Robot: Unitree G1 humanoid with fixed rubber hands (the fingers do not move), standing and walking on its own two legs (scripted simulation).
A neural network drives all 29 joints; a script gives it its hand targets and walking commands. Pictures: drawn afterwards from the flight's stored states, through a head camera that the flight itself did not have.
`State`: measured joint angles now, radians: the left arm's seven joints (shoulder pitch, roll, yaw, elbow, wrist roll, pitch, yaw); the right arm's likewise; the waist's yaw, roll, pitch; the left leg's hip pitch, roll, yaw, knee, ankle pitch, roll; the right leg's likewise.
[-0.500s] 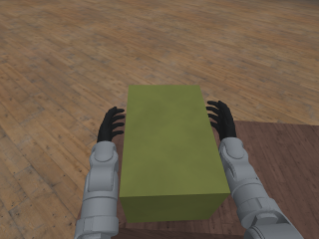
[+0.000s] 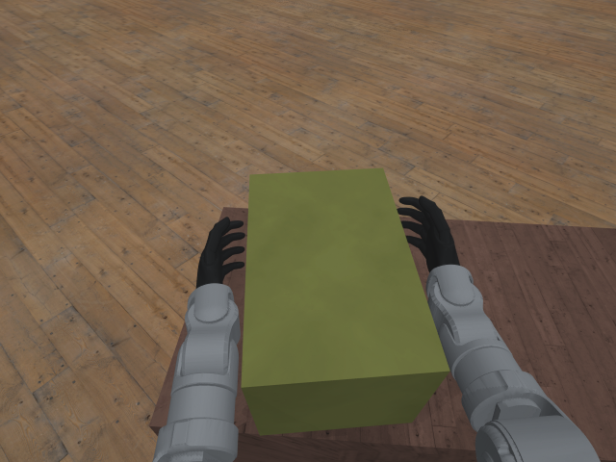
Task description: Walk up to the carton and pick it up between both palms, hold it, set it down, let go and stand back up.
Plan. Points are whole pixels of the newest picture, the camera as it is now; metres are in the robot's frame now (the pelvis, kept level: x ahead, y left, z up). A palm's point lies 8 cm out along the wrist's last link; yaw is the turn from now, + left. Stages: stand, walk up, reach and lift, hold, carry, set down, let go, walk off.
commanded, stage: set down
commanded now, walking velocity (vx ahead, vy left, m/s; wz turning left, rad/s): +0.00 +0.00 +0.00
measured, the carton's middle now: (326, 291) +0.37 +0.02 +0.03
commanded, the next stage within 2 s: none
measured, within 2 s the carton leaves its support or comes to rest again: rests again in 1.94 s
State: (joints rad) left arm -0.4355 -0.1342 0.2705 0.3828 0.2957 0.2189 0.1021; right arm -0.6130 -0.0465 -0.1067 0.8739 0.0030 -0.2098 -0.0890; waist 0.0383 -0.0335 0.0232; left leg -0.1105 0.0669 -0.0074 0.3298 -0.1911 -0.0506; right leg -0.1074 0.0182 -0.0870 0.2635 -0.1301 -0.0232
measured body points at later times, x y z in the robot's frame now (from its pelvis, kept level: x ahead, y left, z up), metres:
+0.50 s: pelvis +0.00 -0.01 +0.00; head +0.04 -0.01 +0.45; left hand +0.36 +0.16 +0.04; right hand +0.42 -0.14 +0.07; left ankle -0.01 +0.15 -0.75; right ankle +0.01 -0.10 -0.75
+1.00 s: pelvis +0.00 -0.02 +0.00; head +0.09 -0.04 +0.44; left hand +0.37 +0.15 +0.00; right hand +0.44 -0.14 +0.02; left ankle -0.01 +0.15 -0.75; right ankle +0.01 -0.10 -0.75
